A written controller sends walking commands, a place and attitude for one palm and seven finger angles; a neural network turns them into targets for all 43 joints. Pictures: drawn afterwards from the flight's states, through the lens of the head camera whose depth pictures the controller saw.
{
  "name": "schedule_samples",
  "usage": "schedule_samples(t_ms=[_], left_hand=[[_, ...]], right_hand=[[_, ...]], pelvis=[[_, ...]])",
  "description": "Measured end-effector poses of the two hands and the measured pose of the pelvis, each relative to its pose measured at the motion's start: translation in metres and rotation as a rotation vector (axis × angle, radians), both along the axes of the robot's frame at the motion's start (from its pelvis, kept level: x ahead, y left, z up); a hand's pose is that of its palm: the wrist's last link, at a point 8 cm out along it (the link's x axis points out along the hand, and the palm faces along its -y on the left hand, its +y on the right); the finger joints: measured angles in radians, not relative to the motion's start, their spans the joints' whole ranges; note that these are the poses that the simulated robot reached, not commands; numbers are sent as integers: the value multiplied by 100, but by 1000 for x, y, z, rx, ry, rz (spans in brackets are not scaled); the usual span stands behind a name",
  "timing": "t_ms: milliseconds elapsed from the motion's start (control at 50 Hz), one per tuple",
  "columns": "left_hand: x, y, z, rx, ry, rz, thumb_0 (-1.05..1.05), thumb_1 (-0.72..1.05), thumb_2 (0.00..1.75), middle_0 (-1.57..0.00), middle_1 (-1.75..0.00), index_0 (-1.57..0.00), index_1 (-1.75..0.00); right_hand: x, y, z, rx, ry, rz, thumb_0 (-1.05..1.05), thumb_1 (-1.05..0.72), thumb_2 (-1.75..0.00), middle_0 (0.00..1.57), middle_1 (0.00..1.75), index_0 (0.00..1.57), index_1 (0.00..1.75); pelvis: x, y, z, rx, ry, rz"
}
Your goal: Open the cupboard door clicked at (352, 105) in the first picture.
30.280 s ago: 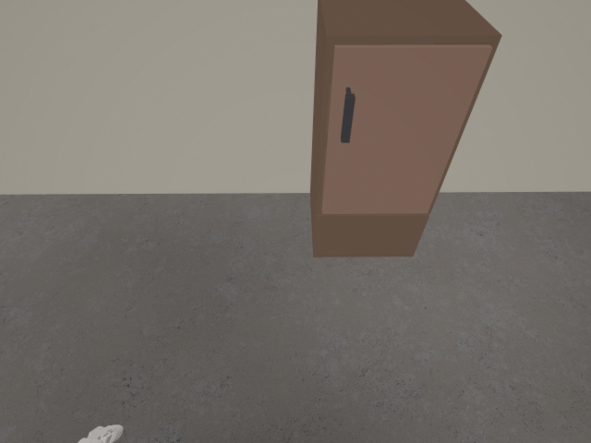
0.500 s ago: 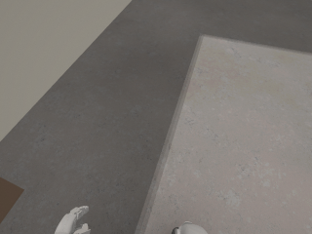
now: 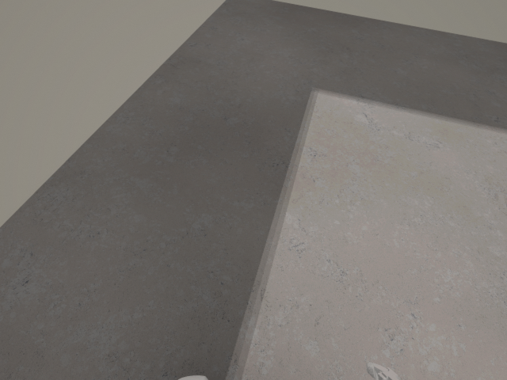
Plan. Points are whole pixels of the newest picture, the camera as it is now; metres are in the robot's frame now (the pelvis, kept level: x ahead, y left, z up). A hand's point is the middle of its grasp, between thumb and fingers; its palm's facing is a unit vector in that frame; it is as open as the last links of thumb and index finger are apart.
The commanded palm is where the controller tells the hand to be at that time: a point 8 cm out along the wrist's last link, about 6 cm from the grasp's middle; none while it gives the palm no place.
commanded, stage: walk to a spot facing it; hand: left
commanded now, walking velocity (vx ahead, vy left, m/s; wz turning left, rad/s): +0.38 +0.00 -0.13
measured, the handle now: out of the picture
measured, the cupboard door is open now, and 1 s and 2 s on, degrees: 45 45 45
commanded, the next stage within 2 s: turn to face it in 0.90 s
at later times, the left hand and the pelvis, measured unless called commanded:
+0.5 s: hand (212, 289) +0.31 +0.11 -0.15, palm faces +0.00 -0.98 -0.19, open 7.4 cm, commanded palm none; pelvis +0.21 -0.07 +0.01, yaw -1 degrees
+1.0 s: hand (210, 231) +0.45 +0.14 -0.16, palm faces +0.10 -0.98 -0.17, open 7.4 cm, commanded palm none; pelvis +0.42 -0.05 +0.01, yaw +2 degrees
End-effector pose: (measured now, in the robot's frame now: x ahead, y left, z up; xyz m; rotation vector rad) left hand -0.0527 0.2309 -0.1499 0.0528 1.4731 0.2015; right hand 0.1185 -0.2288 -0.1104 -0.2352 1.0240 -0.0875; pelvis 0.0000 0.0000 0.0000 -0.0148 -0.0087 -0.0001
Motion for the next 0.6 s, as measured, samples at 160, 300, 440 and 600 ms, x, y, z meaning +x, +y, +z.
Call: schedule_samples(t_ms=[160, 300, 440, 600], left_hand=[[139, 5, 23, 16, -157, -84, 1, 91, 89, -19, -30, -20, -29], [281, -24, 35, 47, -304, -204, 1, 91, 89, -19, -30, -19, -29], [355, -61, 30, 68, -377, -201, 0, 91, 89, -20, -30, -20, -29], [340, -67, 25, 50, -204, -101, -1, 95, 89, -20, -30, -20, -29]], right_hand=[[-39, -11, -2, -2, 236, -129, 0, -94, -89, 21, 30, 21, 30], [-74, -32, -13, 46, 468, -247, 1, -92, -89, 20, 30, 20, 30], [-24, -60, -28, 76, 541, -267, 1, -91, -89, 20, 30, 20, 30], [153, -77, -7, 53, 268, -169, 1, -91, -89, 20, 30, 20, 29]], pelvis=[[61, -2, 18, 8, 13, -19], [125, -31, 13, 27, 11, -42], [187, -65, 1, 20, -5, -28], [255, -74, 18, 11, 9, -11]])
